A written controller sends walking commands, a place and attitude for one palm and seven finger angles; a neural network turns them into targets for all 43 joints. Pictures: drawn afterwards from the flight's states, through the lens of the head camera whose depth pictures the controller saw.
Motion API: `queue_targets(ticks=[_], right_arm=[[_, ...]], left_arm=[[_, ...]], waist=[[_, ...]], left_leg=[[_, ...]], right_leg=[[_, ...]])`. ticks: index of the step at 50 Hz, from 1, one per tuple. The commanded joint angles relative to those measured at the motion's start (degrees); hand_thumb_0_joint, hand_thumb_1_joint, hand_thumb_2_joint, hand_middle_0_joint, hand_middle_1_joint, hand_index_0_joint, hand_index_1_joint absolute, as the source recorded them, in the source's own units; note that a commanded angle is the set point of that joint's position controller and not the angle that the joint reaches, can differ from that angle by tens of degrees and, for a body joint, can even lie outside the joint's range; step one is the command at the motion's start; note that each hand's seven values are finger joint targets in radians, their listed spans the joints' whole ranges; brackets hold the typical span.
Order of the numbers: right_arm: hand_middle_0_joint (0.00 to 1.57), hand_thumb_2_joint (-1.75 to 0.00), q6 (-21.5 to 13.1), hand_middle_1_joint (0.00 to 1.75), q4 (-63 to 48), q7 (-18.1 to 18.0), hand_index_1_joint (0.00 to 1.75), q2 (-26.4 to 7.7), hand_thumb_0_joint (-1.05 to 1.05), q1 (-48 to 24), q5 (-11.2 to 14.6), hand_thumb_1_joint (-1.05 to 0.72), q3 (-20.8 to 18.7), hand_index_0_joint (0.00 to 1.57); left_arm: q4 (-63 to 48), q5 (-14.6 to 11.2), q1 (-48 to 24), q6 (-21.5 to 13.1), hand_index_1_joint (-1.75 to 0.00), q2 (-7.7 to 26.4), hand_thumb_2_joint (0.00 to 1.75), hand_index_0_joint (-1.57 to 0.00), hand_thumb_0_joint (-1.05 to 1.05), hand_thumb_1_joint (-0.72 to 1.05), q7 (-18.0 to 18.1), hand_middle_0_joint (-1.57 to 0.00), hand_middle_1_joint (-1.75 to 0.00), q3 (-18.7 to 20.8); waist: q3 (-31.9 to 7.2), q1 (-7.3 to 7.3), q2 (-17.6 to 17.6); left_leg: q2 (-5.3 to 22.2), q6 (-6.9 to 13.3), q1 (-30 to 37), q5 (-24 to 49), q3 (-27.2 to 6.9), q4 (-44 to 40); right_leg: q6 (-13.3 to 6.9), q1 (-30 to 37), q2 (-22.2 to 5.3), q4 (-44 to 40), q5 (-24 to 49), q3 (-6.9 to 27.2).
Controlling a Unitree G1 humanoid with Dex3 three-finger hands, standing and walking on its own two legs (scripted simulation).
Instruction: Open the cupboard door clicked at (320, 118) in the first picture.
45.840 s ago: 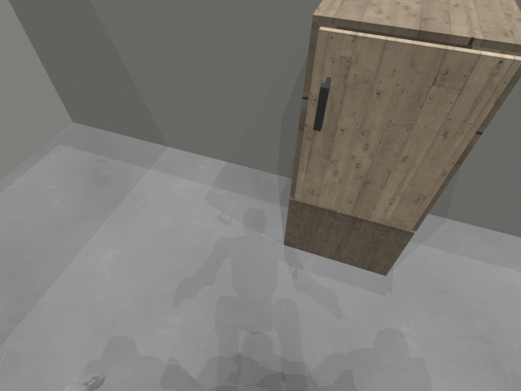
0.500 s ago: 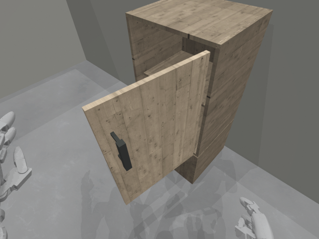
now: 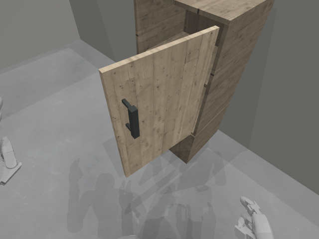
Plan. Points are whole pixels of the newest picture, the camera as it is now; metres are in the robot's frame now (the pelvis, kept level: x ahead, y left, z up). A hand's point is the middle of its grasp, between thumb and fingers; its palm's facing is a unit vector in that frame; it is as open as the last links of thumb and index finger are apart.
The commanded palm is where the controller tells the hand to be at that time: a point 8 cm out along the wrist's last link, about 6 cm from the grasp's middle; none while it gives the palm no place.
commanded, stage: step back with the hand held close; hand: left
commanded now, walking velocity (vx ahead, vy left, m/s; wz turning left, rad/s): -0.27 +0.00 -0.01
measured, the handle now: (130, 119) +0.43 +0.12 +0.03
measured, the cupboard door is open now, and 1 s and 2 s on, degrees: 81 81 81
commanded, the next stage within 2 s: stop stepping back and stand still in 0.54 s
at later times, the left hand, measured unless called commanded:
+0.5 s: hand (4, 204) +0.14 +0.25 +0.17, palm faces +0.38 -0.80 -0.46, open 7.4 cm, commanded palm +0.07 +0.29 +0.19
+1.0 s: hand out of the picture +0.01 +0.24 +0.17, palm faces +0.37 -0.82 -0.43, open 7.4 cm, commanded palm -0.03 +0.28 +0.19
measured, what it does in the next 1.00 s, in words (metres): walks backwards: right foot, then left foot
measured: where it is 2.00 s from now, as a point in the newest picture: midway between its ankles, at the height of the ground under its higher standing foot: outside the picture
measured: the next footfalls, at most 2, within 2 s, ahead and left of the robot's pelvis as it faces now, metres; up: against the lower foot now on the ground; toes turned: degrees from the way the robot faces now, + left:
right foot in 0.36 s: -0.04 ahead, -0.12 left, +0.00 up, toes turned +3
left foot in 0.56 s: -0.01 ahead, +0.08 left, +0.00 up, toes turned -1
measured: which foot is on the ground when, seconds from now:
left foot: down 0.00-0.40, up 0.42-0.54, down 0.56-0.88, up 0.90-1.00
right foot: down 0.00-0.20, up 0.22-0.34, down 0.36-0.58, up 0.60-0.86, down 0.88-1.00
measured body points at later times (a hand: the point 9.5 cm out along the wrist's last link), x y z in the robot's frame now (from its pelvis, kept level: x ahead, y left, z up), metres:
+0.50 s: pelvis -0.07 +0.00 +0.01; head -0.04 +0.02 +0.46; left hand +0.11 +0.29 +0.19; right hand +0.10 -0.24 -0.07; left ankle -0.01 +0.09 -0.70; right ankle -0.08 -0.12 -0.73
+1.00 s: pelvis -0.19 -0.01 +0.01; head -0.20 +0.01 +0.46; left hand -0.01 +0.28 +0.20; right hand -0.07 -0.26 -0.08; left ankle -0.14 +0.10 -0.70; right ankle -0.24 -0.10 -0.73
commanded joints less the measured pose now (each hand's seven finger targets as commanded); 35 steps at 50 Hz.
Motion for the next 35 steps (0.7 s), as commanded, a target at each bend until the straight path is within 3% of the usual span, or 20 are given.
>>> queue_targets(ticks=[1,3,7,10,11,13,15,17,19,20,22,24,26,27,28,29,30,31,33,35], right_arm=[[0.2,-0.9,-4.72,0.3,-8.3,-0.37,0.3,-8.23,0.0,-4.85,-0.5,-0.9,-3.74,0.2],[0.2,-0.9,-5.04,0.3,-7.2,-0.34,0.3,-8.09,0.0,-4.62,-0.96,-0.9,-3.66,0.2],[0.2,-0.9,-5.07,0.3,-5.99,-0.39,0.3,-7.64,0.0,-3.88,-0.84,-0.9,-3.08,0.2],[0.2,-0.9,-5.73,0.3,-6.86,-0.71,0.3,-8.01,0.0,-5.61,-0.75,-0.9,-3.13,0.2],[0.2,-0.9,-6.07,0.3,-6.93,-0.67,0.3,-7.67,0.0,-5.77,-0.9,-0.9,-3.43,0.2],[0.2,-0.9,-6.81,0.3,-6.59,-0.26,0.3,-7.53,0.0,-6.03,-1.01,-0.9,-4.09,0.2],[0.2,-0.9,-7.36,0.3,-5.98,0.44,0.3,-7.58,0.0,-6.39,-1.33,-0.9,-3.93,0.2],[0.2,-0.9,-7.52,0.3,-4.77,1.06,0.3,-7.19,0.0,-6.75,-1.61,-0.9,-3.59,0.2],[0.2,-0.9,-6.98,0.3,-3.47,1.15,0.3,-5.72,0.0,-6.7,-1.74,-0.9,-3.0,0.2],[0.2,-0.9,-6.62,0.3,-2.78,1.34,0.3,-5.21,0.0,-5.88,-0.97,-0.9,-3.1,0.2],[0.2,-0.9,-5.87,0.3,-3.91,0.85,0.3,-5.09,0.0,-7.95,-0.61,-0.9,-3.41,0.2],[0.2,-0.9,-4.48,0.3,-4.13,0.26,0.3,-4.21,0.0,-8.02,-0.92,-0.9,-2.19,0.2],[0.2,-0.9,-3.36,0.3,-4.15,-0.68,0.3,-4.98,0.0,-8.23,-0.81,-0.9,-1.76,0.2],[0.2,-0.9,-3.11,0.3,-4.49,-0.91,0.3,-6.42,0.0,-7.87,-0.4,-0.9,-2.36,0.2],[0.2,-0.9,-3.22,0.3,-4.59,-0.73,0.3,-7.23,0.0,-8.12,-0.3,-0.9,-3.64,0.2],[0.2,-0.9,-4.2,0.3,-5.22,0.33,0.3,-6.86,0.0,-6.3,-0.28,-0.9,-4.02,0.2],[0.2,-0.9,-5.37,0.3,-6.04,0.72,0.3,-6.67,0.0,-6.84,-1.43,-0.9,-4.09,0.2],[0.2,-0.9,-6.32,0.3,-5.31,1.29,0.3,-6.58,0.0,-5.71,-2.13,-0.9,-3.96,0.2],[0.2,-0.9,-7.52,0.3,-4.14,2.07,0.3,-6.44,0.0,-4.07,-1.09,-0.9,-4.35,0.2],[0.2,-0.9,-7.28,0.3,-4.22,2.21,0.3,-6.72,0.0,-4.36,-0.78,-0.9,-3.98,0.2]], left_arm=[[-13.25,-0.01,-3.86,-4.91,-0.3,9.41,0.9,-0.2,0.0,0.9,1.32,-0.2,-0.3,6.47],[-14.12,-0.43,-4.9,-4.95,-0.3,10.29,0.9,-0.2,0.0,0.9,1.55,-0.2,-0.3,6.5],[-14.08,-1.0,-4.49,-5.34,-0.3,10.88,0.9,-0.2,0.0,0.9,2.52,-0.2,-0.3,6.58],[-16.07,-0.95,-2.31,-5.81,-0.3,11.03,0.9,-0.2,0.0,0.9,2.52,-0.2,-0.3,8.67],[-16.53,-0.86,-2.2,-6.03,-0.3,11.74,0.9,-0.2,0.0,0.9,2.37,-0.2,-0.3,9.93],[-13.61,-1.06,0.31,-6.18,-0.3,12.12,0.9,-0.2,0.0,0.9,1.82,-0.2,-0.3,11.04],[-11.37,-1.29,1.58,-6.17,-0.3,10.05,0.9,-0.2,0.0,0.9,1.33,-0.2,-0.3,9.48],[-12.05,-2.34,0.51,-6.22,-0.3,9.61,0.9,-0.2,0.0,0.9,0.75,-0.2,-0.3,7.24],[-12.54,-2.42,-3.38,-6.95,-0.3,11.56,0.9,-0.2,0.0,0.9,0.64,-0.2,-0.3,6.1],[-11.33,-2.15,-3.71,-6.91,-0.3,12.07,0.9,-0.2,0.0,0.9,1.1,-0.2,-0.3,5.2],[-11.45,-1.32,-3.13,-4.85,-0.3,14.06,0.9,-0.2,0.0,0.9,1.36,-0.2,-0.3,6.59],[-12.7,-1.1,-1.32,-3.69,-0.3,14.49,0.9,-0.2,0.0,0.9,1.4,-0.2,-0.3,7.64],[-14.32,-1.74,-1.2,-3.28,-0.3,13.92,0.9,-0.2,0.0,0.9,1.19,-0.2,-0.3,7.31],[-15.88,-2.04,-1.55,-3.54,-0.3,14.69,0.9,-0.2,0.0,0.9,1.13,-0.2,-0.3,7.97],[-17.15,-1.79,-0.77,-3.66,-0.3,15.94,0.9,-0.2,0.0,0.9,0.84,-0.2,-0.3,8.96],[-16.44,-2.86,2.35,-4.3,-0.3,15.55,0.9,-0.2,0.0,0.9,0.37,-0.2,-0.3,9.4],[-17.47,-3.56,4.5,-4.32,-0.3,15.09,0.9,-0.2,0.0,0.9,-0.03,-0.2,-0.3,9.7],[-20.04,-3.96,4.42,-4.39,-0.3,14.54,0.9,-0.2,0.0,0.9,-0.13,-0.2,-0.3,9.46],[-20.59,-3.58,5.9,-3.98,-0.3,12.47,0.9,-0.2,0.0,0.9,0.46,-0.2,-0.3,8.15],[-18.63,-3.75,8.27,-1.88,-0.3,10.53,0.9,-0.2,0.0,0.9,0.8,-0.2,-0.3,6.82]], waist=[[-5.84,-0.66,1.49],[-5.62,-0.91,-0.52],[-6.53,-1.2,0.42],[-9.19,-0.33,12.31],[-11.28,0.26,13.94],[-11.13,0.31,10.88],[-6.37,0.22,11.51],[-5.24,0.04,8.41],[-6.38,-1.08,-1.42],[-11.01,-0.62,-6.57],[-13.89,0.47,-12.09],[-12.66,-0.21,-7.28],[-11.13,-1.01,-0.93],[-12.81,-0.71,4.92],[-16.56,0.56,9.84],[-20.48,1.13,10.77],[-20.72,1.32,16.57],[-19.36,1.16,16.12],[-19.63,0.64,9.59],[-16.43,-0.31,9.39]], left_leg=[[4.71,1.64,-14.67,-25.46,-5.91,-10.49],[2.42,-0.02,-7.23,-21.66,-4.42,-5.76],[2.73,-0.93,-1.97,-19.99,-6.18,-5.52],[11.89,2.63,-15.38,-27.07,-16.48,-22.42],[15.16,4.07,-16.82,-25.74,-19.07,-24.9],[17.37,5.83,-16.51,-23.87,-17.86,-23.41],[15.98,5.44,-17.22,-22.44,-15.11,-21.61],[11.72,1.98,-8.15,-14.65,-11.35,-16.24],[3.87,-2.89,2.26,-5.69,-3.2,-3.67],[0.81,-4.14,5.44,-2.6,-0.02,4.99],[-1.34,-3.72,-1.13,-10.26,-2.62,14.92],[-0.36,-3.69,-1.68,-9.63,-3.05,7.66],[-0.79,-3.68,3.68,5.16,-1.63,-8.41],[4.04,-2.19,8.14,27.42,-5.19,-13.99],[10.42,-0.33,13.33,42.18,-9.3,-14.21],[15.01,2.06,19.28,50.25,-12.31,-14.4],[18.03,3.69,16.56,50.85,-16.62,-15.94],[19.08,4.26,14.74,48.61,-16.26,-16.3],[17.25,4.87,22.13,44.59,-11.29,-13.4],[15.07,3.9,16.47,23.22,-9.99,-18.11]], right_leg=[[-2.4,11.68,-0.78,-3.16,-8.15,7.16],[-3.76,2.62,-2.98,-8.75,-13.84,9.75],[-3.57,-3.6,-3.19,-9.38,-18.71,6.75],[-0.72,12.57,4.31,9.92,-7.02,-0.17],[-0.49,16.31,5.83,16.73,-5.98,-0.78],[-0.81,15.94,6.38,19.8,-11.09,1.33],[-1.91,14.93,5.75,13.13,-13.35,0.92],[-3.7,8.67,3.99,-2.44,-11.81,2.24],[-7.25,-0.9,-6.29,-13.91,1.25,15.38],[-6.72,0.05,-11.95,-15.31,18.66,19.05],[-8.07,7.44,-13.29,-9.93,38.2,15.93],[-9.16,10.66,-11.89,-6.65,43.81,12.61],[-5.17,10.52,-5.14,-3.02,39.9,7.28],[-1.79,9.66,-0.25,-0.13,30.5,3.96],[-0.81,8.93,3.37,4.9,10.71,1.93],[-1.43,4.77,4.97,10.5,-10.21,2.63],[-1.39,2.98,5.99,18.67,-20.87,2.7],[-1.68,2.43,5.73,23.09,-23.04,3.97],[-1.47,-2.62,4.36,20.9,-17.09,2.74],[-0.77,-0.09,4.49,18.57,-17.58,0.16]])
